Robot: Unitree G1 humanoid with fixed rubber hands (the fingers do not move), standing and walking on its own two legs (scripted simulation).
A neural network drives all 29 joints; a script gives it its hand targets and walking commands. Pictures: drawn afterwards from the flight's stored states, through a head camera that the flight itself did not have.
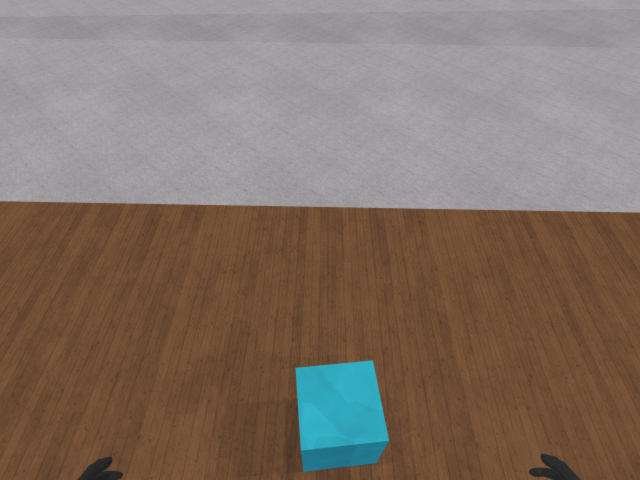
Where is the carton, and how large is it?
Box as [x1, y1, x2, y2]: [295, 360, 388, 471]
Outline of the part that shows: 372,360 295,368 303,471 376,462 388,441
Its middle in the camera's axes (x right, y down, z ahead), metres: +0.05 +0.49 +1.07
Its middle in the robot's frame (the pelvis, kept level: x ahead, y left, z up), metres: +0.38 -0.04 -0.66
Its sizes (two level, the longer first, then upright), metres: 0.210 0.200 0.250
